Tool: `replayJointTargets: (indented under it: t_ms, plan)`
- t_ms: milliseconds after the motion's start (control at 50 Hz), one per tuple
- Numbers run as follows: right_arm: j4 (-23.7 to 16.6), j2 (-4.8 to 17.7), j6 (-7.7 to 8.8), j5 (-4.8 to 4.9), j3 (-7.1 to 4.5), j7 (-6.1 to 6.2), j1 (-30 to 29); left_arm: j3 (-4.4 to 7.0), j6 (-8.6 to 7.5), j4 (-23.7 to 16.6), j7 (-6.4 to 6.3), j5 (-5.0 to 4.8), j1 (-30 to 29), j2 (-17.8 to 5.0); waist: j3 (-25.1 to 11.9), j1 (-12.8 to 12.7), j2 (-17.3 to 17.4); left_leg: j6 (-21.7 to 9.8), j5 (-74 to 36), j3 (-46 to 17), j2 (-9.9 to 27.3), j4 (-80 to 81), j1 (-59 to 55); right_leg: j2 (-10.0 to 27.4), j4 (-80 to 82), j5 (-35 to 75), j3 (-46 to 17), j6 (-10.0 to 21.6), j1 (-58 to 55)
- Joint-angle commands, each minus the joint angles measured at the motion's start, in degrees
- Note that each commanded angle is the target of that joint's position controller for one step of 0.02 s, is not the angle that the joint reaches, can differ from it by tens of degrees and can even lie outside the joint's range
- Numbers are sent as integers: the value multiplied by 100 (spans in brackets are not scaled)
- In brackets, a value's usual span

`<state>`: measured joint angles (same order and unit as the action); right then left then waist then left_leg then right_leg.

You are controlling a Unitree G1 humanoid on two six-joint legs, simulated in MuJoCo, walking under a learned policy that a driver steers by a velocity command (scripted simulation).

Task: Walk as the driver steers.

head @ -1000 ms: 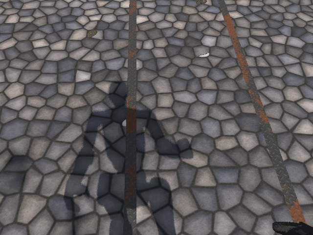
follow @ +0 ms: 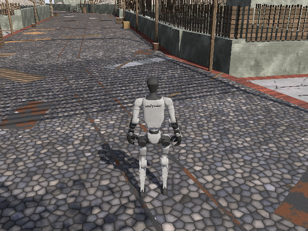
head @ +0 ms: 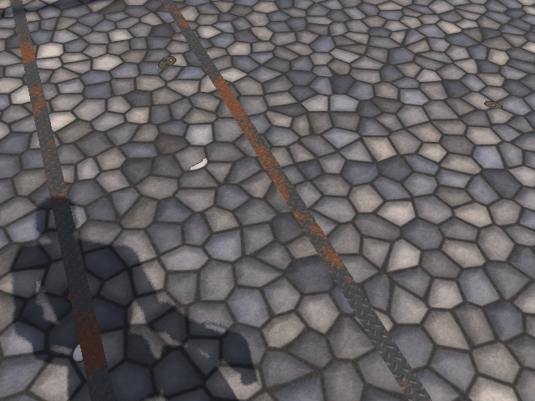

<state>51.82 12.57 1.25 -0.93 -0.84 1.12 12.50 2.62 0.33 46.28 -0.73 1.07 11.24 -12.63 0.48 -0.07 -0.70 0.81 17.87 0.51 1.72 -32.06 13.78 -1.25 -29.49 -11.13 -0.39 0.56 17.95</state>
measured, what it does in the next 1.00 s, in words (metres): stands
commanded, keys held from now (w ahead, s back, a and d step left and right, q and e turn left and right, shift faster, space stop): no key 1.00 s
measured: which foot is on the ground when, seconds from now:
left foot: down 0.00-1.00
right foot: down 0.00-1.00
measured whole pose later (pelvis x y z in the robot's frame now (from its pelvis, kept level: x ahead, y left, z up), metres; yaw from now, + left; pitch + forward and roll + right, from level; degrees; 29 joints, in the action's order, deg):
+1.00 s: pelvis +0.02 +0.02 +0.01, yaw +0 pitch -1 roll +0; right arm 61.4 11.3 0.8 -0.3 -0.4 1.7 15.8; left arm 2.2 1.0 65.5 -2.6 0.0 9.4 -11.8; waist 2.1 -0.1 -0.1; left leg -1.0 17.5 1.5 -0.4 -27.0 8.2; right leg 0.9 -27.1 -12.2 -1.5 -1.3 13.6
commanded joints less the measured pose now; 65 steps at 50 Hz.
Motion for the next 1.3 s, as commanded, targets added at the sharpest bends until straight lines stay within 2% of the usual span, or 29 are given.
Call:
replayJointTargets:
  t_ms: [20,120,240,680,960,1300]
  plan:
    - [-210,745,90,28,-150,45,-6,151,-107,-220,-19,-29,-186,-519,-111,56,233,-205,-223,-379,326,840,419,281,289,518,-347,173,-587]
    - [-77,686,66,50,-134,24,10,173,-82,73,-61,-65,-117,-528,-229,73,46,-217,-766,-275,240,740,235,322,204,1098,-354,156,-818]
    - [108,650,27,62,-131,8,-8,186,-33,423,-122,-88,-118,-587,-180,58,53,-219,-1075,-202,165,772,116,350,198,1316,-350,141,-947]
    - [670,568,-10,58,-95,63,269,115,32,1463,-186,-105,-298,-567,91,19,92,-218,-797,-131,55,1073,26,309,458,858,-229,49,-956]
    - [839,440,-7,62,-48,72,600,33,27,1786,-202,-109,-129,-497,194,0,95,-240,-646,-129,20,1161,70,297,529,654,-187,11,-850]
    - [911,323,-4,75,-24,71,916,-34,22,1911,-224,-120,126,-415,240,-2,95,-267,-770,-133,-1,1178,62,299,532,672,-163,-16,-793]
